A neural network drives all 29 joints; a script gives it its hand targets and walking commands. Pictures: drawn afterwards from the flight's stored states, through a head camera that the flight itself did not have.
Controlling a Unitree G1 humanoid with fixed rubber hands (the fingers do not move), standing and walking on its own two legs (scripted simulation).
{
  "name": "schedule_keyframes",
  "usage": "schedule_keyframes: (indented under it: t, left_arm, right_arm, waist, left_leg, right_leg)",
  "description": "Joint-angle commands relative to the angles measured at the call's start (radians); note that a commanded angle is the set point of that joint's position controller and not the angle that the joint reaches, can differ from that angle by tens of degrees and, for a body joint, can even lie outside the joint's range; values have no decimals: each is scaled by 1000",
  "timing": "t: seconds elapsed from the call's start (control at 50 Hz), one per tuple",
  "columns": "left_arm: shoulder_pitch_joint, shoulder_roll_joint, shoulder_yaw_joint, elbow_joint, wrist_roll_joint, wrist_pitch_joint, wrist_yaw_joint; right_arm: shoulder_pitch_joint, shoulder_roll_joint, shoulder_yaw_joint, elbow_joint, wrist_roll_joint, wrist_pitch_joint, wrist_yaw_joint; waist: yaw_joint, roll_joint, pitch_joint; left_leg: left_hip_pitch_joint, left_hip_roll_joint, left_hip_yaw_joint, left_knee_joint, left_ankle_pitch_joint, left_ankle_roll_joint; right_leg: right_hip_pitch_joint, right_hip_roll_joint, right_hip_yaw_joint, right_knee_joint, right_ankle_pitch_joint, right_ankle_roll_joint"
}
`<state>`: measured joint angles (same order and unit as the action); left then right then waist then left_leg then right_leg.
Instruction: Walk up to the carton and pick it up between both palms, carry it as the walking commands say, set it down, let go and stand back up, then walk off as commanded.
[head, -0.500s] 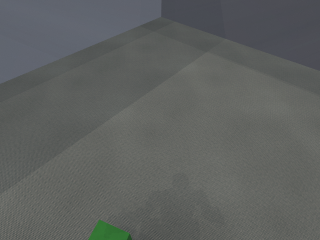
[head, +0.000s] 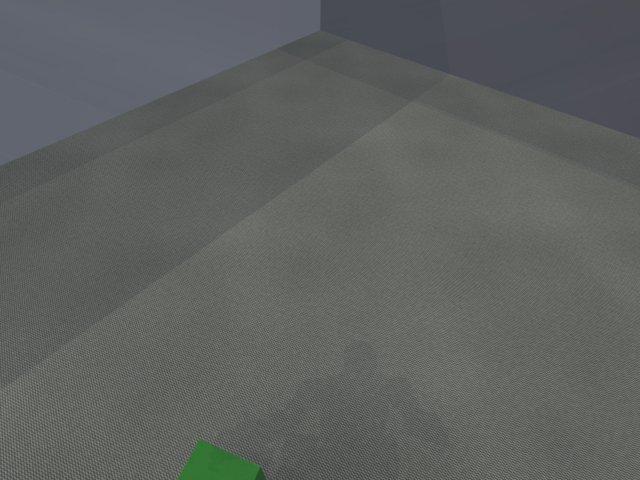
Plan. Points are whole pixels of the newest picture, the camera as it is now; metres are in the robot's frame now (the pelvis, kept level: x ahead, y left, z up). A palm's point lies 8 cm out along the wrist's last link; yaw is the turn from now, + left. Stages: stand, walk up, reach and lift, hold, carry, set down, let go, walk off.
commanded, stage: stand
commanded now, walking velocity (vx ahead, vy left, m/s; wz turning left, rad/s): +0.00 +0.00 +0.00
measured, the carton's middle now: out of the picture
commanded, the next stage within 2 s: walk off in 1.28 s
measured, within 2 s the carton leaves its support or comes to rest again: neither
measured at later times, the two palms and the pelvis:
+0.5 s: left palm out of the picture +0.10 +0.30 -0.11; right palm out of the picture +0.09 -0.30 -0.11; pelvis +0.00 +0.00 +0.00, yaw +0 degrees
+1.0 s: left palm out of the picture +0.09 +0.30 -0.11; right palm out of the picture +0.09 -0.30 -0.11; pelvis +0.00 +0.00 +0.00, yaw +0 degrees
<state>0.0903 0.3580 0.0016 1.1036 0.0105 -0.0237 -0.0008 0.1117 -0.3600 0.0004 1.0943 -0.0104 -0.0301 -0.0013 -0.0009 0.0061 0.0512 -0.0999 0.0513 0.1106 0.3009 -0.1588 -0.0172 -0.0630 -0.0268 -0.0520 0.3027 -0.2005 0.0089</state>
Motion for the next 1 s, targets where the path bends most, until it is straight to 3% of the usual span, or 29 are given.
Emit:
schedule_keyframes:
  t: [0.0,0.06,0.12,0.26,0.28,0.3,0.42,0.46,0.48,0.54,0.58,0.62,0.64,0.72,0.78,0.84,0.9,0.92,0.94,0.98]
  left_arm:
    - [-40,190,32,-50,1,-13,10]
    - [-49,190,30,-49,-1,-12,8]
    - [-55,192,30,-55,0,-18,8]
    - [-44,193,32,-48,1,-13,6]
    - [-53,195,32,-51,1,-14,8]
    - [-39,197,31,-44,-2,-15,7]
    - [-47,199,30,-49,2,-11,7]
    - [-52,202,33,-56,-1,-14,3]
    - [-37,185,27,-45,-4,-12,2]
    - [-41,209,37,-47,-2,-12,6]
    - [-40,194,37,-51,1,-10,6]
    - [-45,195,33,-49,-2,-12,6]
    - [-43,205,37,-50,-3,-11,7]
    - [-40,199,38,-45,0,-10,10]
    - [-42,196,36,-49,-1,-10,8]
    - [-51,211,38,-47,1,-10,7]
    - [-40,204,36,-55,1,-8,7]
    - [-44,206,38,-57,2,-10,7]
    - [-38,215,39,-46,1,-11,10]
    - [-39,195,33,-47,3,-11,7]
  right_arm:
    - [-42,-204,-38,-51,1,-14,-7]
    - [-39,-177,-33,-53,-2,-14,-6]
    - [-47,-172,-29,-53,3,-15,-2]
    - [-54,-200,-41,-53,-3,-10,-6]
    - [-49,-194,-38,-53,2,-10,-6]
    - [-48,-189,-40,-53,2,-12,-6]
    - [-39,-192,-42,-57,-2,-11,-3]
    - [-43,-195,-39,-56,-1,-13,-2]
    - [-35,-212,-45,-53,2,-15,-2]
    - [-41,-211,-45,-49,-1,-14,-5]
    - [-56,-211,-45,-54,-1,-14,-8]
    - [-42,-195,-40,-57,-1,-12,-5]
    - [-45,-197,-40,-56,2,-14,-5]
    - [-64,-202,-43,-57,-6,-8,-5]
    - [-54,-200,-42,-56,-1,-13,-4]
    - [-47,-192,-43,-55,-2,-10,-6]
    - [-48,-190,-43,-55,-4,-8,-5]
    - [-65,-196,-44,-55,-4,-7,-7]
    - [-50,-186,-45,-56,0,-8,-5]
    - [-62,-203,-48,-57,-2,-8,-4]
  waist:
    - [0,-27,-70]
    - [-1,13,-54]
    - [-2,-30,-91]
    - [8,0,-67]
    - [-5,10,-75]
    - [1,-14,-89]
    - [-4,13,-52]
    - [1,-23,-80]
    - [0,0,-80]
    - [-2,-19,-98]
    - [6,15,-83]
    - [3,5,-91]
    - [1,-38,-79]
    - [9,5,-87]
    - [4,-19,-75]
    - [-5,-6,-76]
    - [2,1,-78]
    - [9,-26,-84]
    - [-1,5,-64]
    - [-1,-3,-56]
  left_leg:
    - [50,119,-111,-34,139,23]
    - [46,118,-105,-30,158,22]
    - [54,122,-112,-35,165,27]
    - [54,118,-106,-41,157,24]
    - [59,116,-103,-31,163,24]
    - [73,121,-108,-37,174,28]
    - [49,119,-107,-40,141,30]
    - [62,124,-111,-34,166,28]
    - [58,121,-104,-34,162,27]
    - [67,119,-106,-36,184,28]
    - [54,119,-105,-33,191,27]
    - [60,120,-104,-44,200,27]
    - [69,124,-108,-40,191,28]
    - [72,121,-103,-40,184,28]
    - [71,120,-107,-40,172,26]
    - [62,120,-108,-39,174,24]
    - [55,120,-106,-33,171,23]
    - [67,121,-108,-39,165,27]
    - [52,115,-106,-46,150,25]
    - [58,115,-110,-47,142,22]
  right_leg:
    - [-48,-125,85,-49,170,-25]
    - [-53,-129,95,-53,183,-26]
    - [-33,-131,91,-39,201,-28]
    - [-37,-132,92,-51,207,-25]
    - [-36,-130,98,-50,212,-24]
    - [-28,-129,97,-49,207,-22]
    - [-39,-137,106,-57,196,-33]
    - [-30,-130,98,-52,210,-30]
    - [-28,-131,105,-50,213,-30]
    - [-13,-132,96,-48,237,-27]
    - [-18,-132,95,-50,236,-28]
    - [-13,-132,92,-38,240,-23]
    - [-30,-127,90,-47,221,-24]
    - [-27,-135,97,-45,219,-27]
    - [-45,-127,90,-51,200,-25]
    - [-42,-128,94,-57,178,-23]
    - [-33,-134,91,-47,216,-31]
    - [-33,-128,87,-50,205,-25]
    - [-44,-128,95,-54,191,-24]
    - [-56,-128,97,-56,175,-26]
